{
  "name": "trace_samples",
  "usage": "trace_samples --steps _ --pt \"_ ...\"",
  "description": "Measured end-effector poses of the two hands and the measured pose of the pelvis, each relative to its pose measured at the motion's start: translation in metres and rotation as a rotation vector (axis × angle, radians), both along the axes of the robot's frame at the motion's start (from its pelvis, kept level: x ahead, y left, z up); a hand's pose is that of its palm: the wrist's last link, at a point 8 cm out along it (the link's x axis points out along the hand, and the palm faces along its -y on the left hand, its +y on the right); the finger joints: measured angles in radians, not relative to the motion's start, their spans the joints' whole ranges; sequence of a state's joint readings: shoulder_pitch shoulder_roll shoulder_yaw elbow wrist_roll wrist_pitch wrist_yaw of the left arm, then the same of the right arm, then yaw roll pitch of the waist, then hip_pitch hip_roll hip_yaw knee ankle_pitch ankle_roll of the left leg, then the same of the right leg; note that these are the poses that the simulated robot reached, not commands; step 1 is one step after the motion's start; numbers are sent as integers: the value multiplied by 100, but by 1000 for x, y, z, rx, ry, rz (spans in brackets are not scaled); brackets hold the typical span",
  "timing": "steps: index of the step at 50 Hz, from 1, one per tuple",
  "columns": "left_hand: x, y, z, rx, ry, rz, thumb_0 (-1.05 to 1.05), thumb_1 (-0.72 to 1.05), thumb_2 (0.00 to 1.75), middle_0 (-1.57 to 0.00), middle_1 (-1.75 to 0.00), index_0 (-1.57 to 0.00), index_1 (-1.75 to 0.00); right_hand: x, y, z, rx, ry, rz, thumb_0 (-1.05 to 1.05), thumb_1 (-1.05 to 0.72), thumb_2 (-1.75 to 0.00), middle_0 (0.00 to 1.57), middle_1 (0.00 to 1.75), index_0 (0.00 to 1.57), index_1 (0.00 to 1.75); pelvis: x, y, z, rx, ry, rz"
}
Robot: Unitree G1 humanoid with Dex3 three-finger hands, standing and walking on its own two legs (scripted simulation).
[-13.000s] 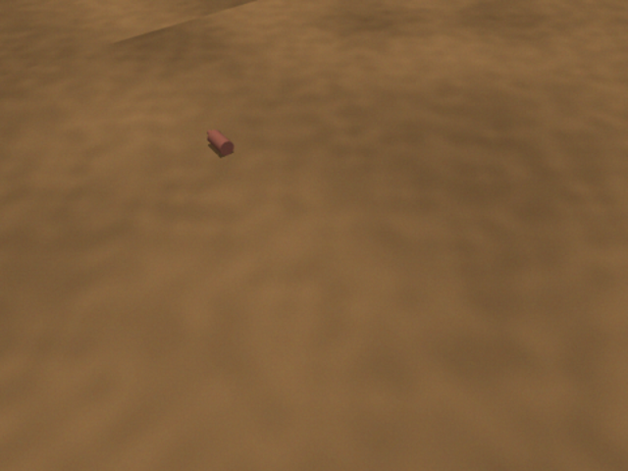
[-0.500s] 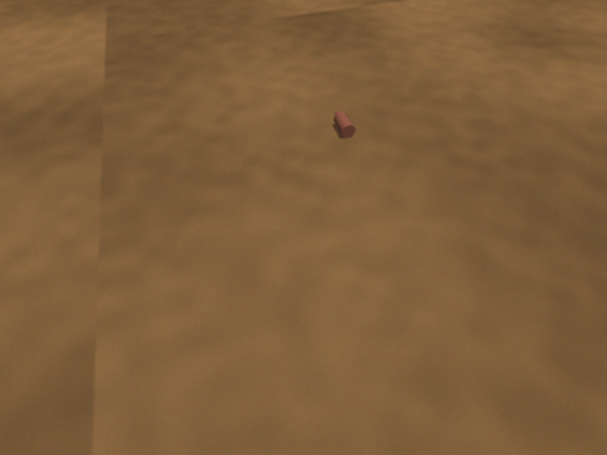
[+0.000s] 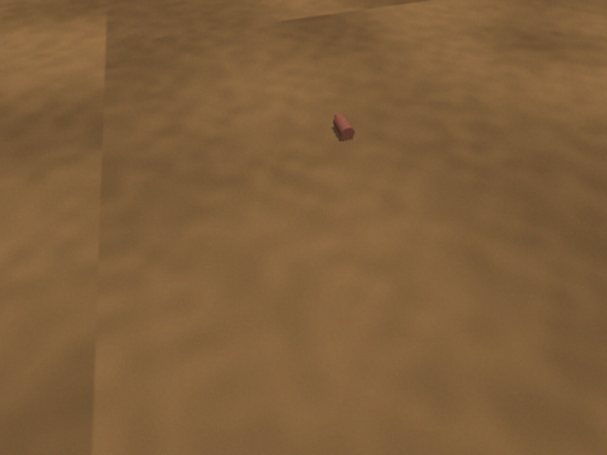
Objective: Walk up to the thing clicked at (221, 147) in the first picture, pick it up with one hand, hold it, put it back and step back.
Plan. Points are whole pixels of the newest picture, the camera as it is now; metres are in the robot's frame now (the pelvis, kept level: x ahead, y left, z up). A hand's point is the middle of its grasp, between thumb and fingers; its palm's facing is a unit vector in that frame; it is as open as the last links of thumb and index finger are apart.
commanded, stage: stand
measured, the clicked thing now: (342, 124) +1.93 -0.15 -0.74
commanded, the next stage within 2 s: walk up in 0.56 s
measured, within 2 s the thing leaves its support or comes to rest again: neither
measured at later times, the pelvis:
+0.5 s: pelvis +0.00 +0.00 +0.00, yaw +0 degrees
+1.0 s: pelvis +0.11 -0.06 -0.03, yaw -20 degrees
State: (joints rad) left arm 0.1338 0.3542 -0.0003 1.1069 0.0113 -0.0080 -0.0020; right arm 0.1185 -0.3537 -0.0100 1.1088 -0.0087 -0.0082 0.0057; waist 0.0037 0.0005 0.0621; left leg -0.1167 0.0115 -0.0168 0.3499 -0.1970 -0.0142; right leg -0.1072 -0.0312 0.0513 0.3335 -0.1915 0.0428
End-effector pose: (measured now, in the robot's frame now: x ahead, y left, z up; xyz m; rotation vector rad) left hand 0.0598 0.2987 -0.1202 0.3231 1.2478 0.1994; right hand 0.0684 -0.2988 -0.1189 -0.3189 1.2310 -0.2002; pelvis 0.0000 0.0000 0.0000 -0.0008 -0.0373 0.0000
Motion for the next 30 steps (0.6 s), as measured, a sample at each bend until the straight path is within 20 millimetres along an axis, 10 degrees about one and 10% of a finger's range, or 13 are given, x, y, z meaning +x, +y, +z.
trace_samples --steps 30 --pt "5 1 2 -8 -6 -16 1 90 90 -21 -30 -20 -30 10 -3 1 18 -35 -2 1 -90 -90 21 30 20 30 4 0 -2 6 9 -34"
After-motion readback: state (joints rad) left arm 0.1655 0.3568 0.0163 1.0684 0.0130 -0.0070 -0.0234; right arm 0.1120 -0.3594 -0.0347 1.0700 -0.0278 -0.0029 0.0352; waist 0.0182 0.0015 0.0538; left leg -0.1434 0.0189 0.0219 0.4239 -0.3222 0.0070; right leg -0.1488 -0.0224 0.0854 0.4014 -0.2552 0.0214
